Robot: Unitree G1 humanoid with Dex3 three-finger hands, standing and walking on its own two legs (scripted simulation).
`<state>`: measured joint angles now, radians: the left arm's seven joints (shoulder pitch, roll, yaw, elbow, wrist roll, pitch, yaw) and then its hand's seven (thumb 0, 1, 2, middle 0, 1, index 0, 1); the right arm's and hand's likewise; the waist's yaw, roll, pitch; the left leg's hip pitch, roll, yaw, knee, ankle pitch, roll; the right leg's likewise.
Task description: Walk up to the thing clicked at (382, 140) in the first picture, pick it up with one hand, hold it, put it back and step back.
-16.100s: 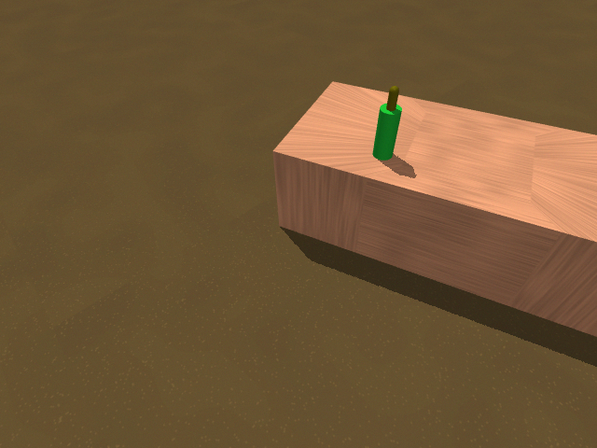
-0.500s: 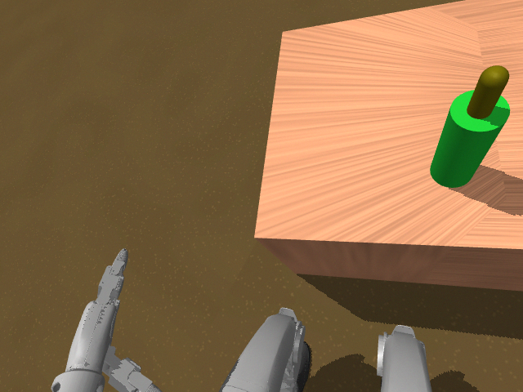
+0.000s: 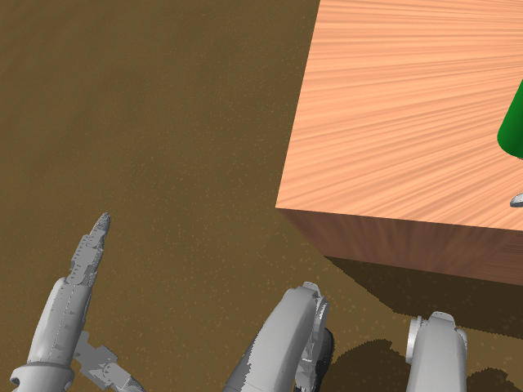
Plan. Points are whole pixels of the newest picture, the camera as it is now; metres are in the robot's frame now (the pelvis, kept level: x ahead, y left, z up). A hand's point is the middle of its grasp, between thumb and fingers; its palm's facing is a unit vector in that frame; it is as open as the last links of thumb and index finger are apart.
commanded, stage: close in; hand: right
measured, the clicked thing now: out of the picture +0.56 -0.23 +0.00
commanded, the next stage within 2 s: rest palm in 0.20 s
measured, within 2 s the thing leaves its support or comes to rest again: leaves its support in 1.88 s
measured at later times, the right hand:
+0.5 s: hand out of the picture +0.51 -0.21 -0.05, palm faces +0.21 +0.98 +0.02, open 17.2 cm
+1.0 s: hand out of the picture +0.53 -0.22 -0.04, palm faces +0.23 +0.97 -0.01, open 14.7 cm
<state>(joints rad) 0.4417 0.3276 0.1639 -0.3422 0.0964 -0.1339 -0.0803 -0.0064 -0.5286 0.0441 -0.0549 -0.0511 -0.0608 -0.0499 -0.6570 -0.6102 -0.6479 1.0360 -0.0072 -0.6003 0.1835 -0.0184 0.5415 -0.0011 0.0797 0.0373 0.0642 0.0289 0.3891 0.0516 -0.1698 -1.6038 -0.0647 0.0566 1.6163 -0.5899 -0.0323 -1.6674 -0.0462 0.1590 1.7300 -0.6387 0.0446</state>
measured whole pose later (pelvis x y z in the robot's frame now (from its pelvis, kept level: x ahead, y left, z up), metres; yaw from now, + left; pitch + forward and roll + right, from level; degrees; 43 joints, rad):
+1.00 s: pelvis +0.00 +0.00 -0.01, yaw -1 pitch +33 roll +6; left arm 0.48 0.34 0.18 -0.49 0.06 -0.07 -0.09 -0.01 -0.55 0.06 -0.06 -0.05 -0.06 -0.06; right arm -0.77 -0.61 -0.58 1.08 -0.06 -0.53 0.04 -0.01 0.42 -0.12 0.46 0.29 0.49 0.28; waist 0.40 0.03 -0.16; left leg -1.64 -0.06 0.03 1.66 -0.61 -0.03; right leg -1.69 -0.04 0.13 1.75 -0.65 0.04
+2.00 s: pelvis +0.01 +0.00 +0.04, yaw -1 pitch +29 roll +6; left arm 0.42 0.29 0.07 -0.29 0.07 -0.04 -0.06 -0.01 -0.55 0.07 -0.06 -0.05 -0.06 -0.06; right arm -0.64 -0.49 -0.48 1.02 -0.04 -0.47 0.00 -0.08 0.55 -0.96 0.67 1.05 0.83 1.13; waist 0.34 0.05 -0.15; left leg -1.43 -0.06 0.03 1.48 -0.56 -0.03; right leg -1.48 -0.06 0.13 1.57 -0.61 0.04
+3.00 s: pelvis +0.03 +0.00 +0.10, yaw -3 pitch +24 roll +4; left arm 0.41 0.25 0.05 -0.14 0.08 -0.01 -0.05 -0.01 -0.53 0.05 -0.05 -0.05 -0.06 -0.05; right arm -0.56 -0.40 -0.42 0.95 0.00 -0.47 0.00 -0.07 0.57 -1.01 0.65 1.09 0.82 1.18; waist 0.26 0.02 -0.15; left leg -1.18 -0.05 0.01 1.27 -0.52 -0.03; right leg -1.22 -0.05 0.09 1.35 -0.56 0.03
